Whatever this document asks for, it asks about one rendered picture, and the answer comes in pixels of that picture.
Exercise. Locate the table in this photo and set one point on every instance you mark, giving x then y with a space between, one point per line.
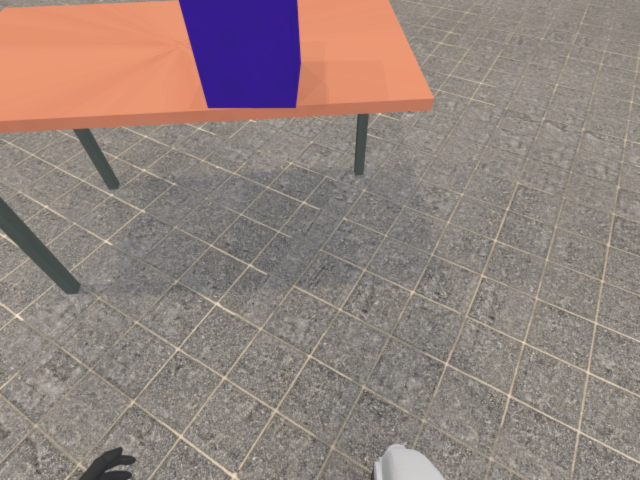
131 64

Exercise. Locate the left robot hand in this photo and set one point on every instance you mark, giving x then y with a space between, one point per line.
106 461

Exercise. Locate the right robot shin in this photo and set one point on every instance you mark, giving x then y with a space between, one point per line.
394 447

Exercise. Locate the right robot thigh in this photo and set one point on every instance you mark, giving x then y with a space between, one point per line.
405 464

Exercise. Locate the carton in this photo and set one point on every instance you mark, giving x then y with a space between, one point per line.
247 52

